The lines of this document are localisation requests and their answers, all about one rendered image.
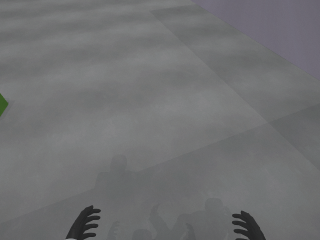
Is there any right robot hand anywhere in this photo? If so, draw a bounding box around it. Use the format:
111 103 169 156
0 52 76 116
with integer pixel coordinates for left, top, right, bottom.
232 211 266 240

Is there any left robot hand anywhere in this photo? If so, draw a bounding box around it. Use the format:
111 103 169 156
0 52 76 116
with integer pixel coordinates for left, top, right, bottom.
66 205 101 240

